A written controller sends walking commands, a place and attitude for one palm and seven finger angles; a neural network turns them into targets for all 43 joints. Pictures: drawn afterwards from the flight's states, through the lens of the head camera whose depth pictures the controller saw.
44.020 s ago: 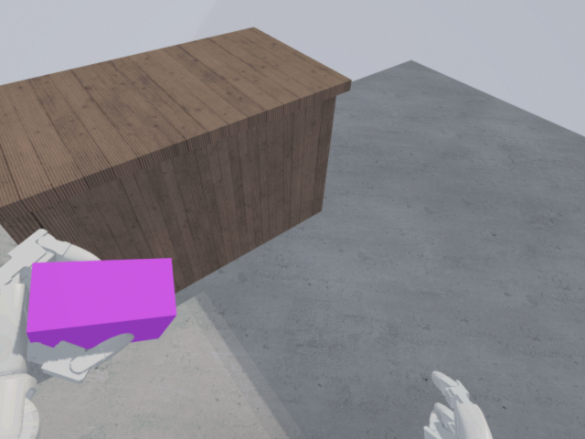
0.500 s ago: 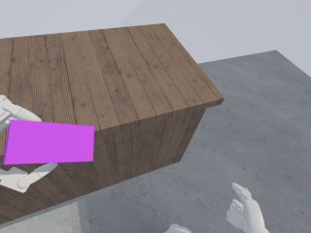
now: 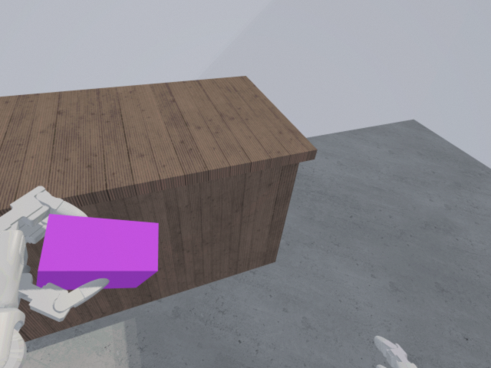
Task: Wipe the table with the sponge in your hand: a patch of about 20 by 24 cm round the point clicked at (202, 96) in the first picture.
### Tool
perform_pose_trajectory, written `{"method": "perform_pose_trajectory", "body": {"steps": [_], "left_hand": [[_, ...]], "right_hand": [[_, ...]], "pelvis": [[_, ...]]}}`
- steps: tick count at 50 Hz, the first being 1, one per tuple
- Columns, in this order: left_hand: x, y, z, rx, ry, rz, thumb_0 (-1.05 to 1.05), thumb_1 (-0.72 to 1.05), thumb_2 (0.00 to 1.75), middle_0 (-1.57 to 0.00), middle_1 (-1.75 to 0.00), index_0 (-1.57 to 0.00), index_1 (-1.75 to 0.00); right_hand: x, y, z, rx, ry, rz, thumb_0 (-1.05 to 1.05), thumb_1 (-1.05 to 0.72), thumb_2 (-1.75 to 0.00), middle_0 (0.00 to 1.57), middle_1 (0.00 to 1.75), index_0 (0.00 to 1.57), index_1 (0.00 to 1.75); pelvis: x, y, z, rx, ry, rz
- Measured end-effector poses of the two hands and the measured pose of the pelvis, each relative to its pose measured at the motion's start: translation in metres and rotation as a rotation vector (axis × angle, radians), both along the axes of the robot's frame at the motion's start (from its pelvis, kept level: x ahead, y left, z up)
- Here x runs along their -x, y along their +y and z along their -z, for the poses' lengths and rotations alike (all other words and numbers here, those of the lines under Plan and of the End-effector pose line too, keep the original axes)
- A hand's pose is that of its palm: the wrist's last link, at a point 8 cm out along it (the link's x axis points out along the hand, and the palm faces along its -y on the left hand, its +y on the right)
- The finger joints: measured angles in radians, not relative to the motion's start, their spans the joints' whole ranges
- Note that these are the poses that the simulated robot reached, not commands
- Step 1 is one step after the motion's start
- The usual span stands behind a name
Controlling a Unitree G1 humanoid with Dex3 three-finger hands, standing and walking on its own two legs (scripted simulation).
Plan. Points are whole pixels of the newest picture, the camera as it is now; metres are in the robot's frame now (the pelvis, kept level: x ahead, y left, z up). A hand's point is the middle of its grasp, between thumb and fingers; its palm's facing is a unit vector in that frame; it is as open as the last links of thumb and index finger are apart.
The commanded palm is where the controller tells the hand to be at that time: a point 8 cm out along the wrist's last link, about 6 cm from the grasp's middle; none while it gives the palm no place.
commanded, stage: stop stepping back and stand still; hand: left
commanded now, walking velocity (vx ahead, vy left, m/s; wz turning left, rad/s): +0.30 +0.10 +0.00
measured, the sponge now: (115, 256) +0.23 +0.19 +0.14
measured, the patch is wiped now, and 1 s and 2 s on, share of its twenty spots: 1.00 1.00 1.00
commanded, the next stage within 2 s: stand and wait in 0.86 s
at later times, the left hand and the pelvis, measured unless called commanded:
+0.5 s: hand out of the picture +0.08 +0.20 +0.17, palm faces +0.32 -0.88 -0.35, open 10.3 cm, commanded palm +0.05 +0.26 +0.20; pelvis -0.11 -0.02 +0.00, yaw +0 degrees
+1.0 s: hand out of the picture +0.07 +0.21 +0.19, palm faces +0.38 -0.86 -0.35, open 10.3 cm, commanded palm +0.03 +0.25 +0.20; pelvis -0.13 -0.03 +0.01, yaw +0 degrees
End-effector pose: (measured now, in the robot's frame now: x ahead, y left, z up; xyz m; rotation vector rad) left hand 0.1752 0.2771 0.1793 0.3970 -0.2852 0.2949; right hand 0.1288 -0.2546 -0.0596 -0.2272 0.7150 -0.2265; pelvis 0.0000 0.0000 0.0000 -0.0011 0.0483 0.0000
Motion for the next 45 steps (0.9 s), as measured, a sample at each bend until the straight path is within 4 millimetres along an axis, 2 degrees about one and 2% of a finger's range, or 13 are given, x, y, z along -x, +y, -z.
{"method": "perform_pose_trajectory", "body": {"steps": [3,7,12,14,17,20,24,29,33,35,39,42,45], "left_hand": [[0.023,-0.002,0.002,-0.026,-0.037,0.018,-0.02,-0.54,1.06,-0.71,-1.32,-0.73,-1.33],[0.049,-0.007,-0.017,-0.074,-0.052,-0.001,-0.02,-0.54,1.06,-0.71,-1.32,-0.73,-1.33],[0.068,-0.005,-0.040,-0.081,-0.092,-0.067,-0.02,-0.54,1.06,-0.71,-1.32,-0.74,-1.33],[0.075,-0.006,-0.036,-0.101,-0.093,-0.105,-0.01,-0.54,1.06,-0.71,-1.32,-0.73,-1.33],[0.088,-0.012,-0.015,-0.039,-0.028,-0.110,-0.01,-0.54,1.06,-0.71,-1.32,-0.73,-1.33],[0.105,-0.025,-0.001,0.014,0.037,-0.066,-0.02,-0.54,1.06,-0.71,-1.32,-0.73,-1.33],[0.125,-0.034,-0.002,0.002,0.024,0.005,-0.02,-0.54,1.06,-0.71,-1.32,-0.73,-1.33],[0.127,-0.026,-0.023,-0.080,-0.050,-0.018,-0.02,-0.54,1.06,-0.71,-1.32,-0.74,-1.33],[0.124,-0.018,-0.040,-0.072,-0.081,-0.091,-0.02,-0.54,1.06,-0.71,-1.32,-0.74,-1.33],[0.125,-0.019,-0.038,-0.068,-0.069,-0.115,-0.01,-0.54,1.06,-0.71,-1.32,-0.73,-1.33],[0.133,-0.034,-0.009,0.000,0.007,-0.092,-0.01,-0.54,1.06,-0.71,-1.32,-0.73,-1.33],[0.141,-0.044,0.002,0.054,0.062,-0.052,-0.02,-0.54,1.06,-0.71,-1.32,-0.73,-1.33],[0.147,-0.044,-0.004,0.041,0.055,-0.029,-0.02,-0.54,1.06,-0.71,-1.32,-0.73,-1.33]], "right_hand": [[0.023,-0.006,-0.001,0.043,-0.024,0.007,0.01,-0.91,-0.90,0.20,0.30,0.20,0.30],[0.050,-0.004,-0.006,-0.011,-0.109,0.044,0.01,-0.91,-0.90,0.20,0.30,0.20,0.30],[0.076,0.002,0.016,-0.072,-0.011,-0.013,0.01,-0.91,-0.90,0.20,0.30,0.20,0.30],[0.080,0.000,0.030,-0.074,0.014,-0.051,0.01,-0.91,-0.90,0.20,0.30,0.20,0.30],[0.086,-0.005,0.041,-0.071,0.069,-0.069,0.01,-0.91,-0.90,0.20,0.30,0.20,0.30],[0.092,-0.007,0.029,-0.068,0.073,-0.061,0.01,-0.91,-0.90,0.20,0.30,0.20,0.30],[0.095,-0.008,0.005,-0.007,-0.008,-0.048,0.01,-0.91,-0.90,0.20,0.30,0.20,0.30],[0.097,-0.004,-0.011,-0.024,-0.108,-0.029,0.01,-0.91,-0.90,0.20,0.30,0.20,0.30],[0.104,0.000,-0.012,-0.075,-0.120,-0.040,0.01,-0.91,-0.90,0.20,0.30,0.20,0.30],[0.105,-0.002,-0.006,-0.085,-0.108,-0.053,0.01,-0.91,-0.90,0.20,0.30,0.20,0.30],[0.107,-0.012,0.014,-0.066,-0.024,-0.088,0.01,-0.90,-0.90,0.20,0.30,0.20,0.30],[0.114,-0.017,0.009,-0.044,0.037,-0.077,0.01,-0.91,-0.90,0.20,0.30,0.20,0.30],[0.118,-0.020,-0.004,-0.005,0.041,-0.055,0.01,-0.91,-0.90,0.20,0.30,0.20,0.30]], "pelvis": [[0.025,-0.001,0.009,-0.044,-0.008,0.002],[0.035,-0.005,-0.001,-0.059,-0.047,0.029],[0.050,-0.015,-0.010,-0.012,-0.053,-0.028],[0.062,-0.023,0.001,-0.006,-0.060,-0.041],[0.082,-0.024,0.005,0.037,-0.073,-0.051],[0.095,-0.024,-0.001,0.017,-0.067,-0.033],[0.107,-0.021,-0.001,0.007,-0.047,-0.001],[0.120,-0.023,-0.006,-0.016,-0.070,0.019],[0.120,-0.029,-0.015,-0.001,-0.072,0.002],[0.119,-0.035,-0.012,0.002,-0.074,-0.011],[0.129,-0.038,-0.003,0.033,-0.088,-0.029],[0.130,-0.037,-0.010,0.025,-0.081,-0.023],[0.130,-0.036,-0.015,0.009,-0.065,-0.014]]}}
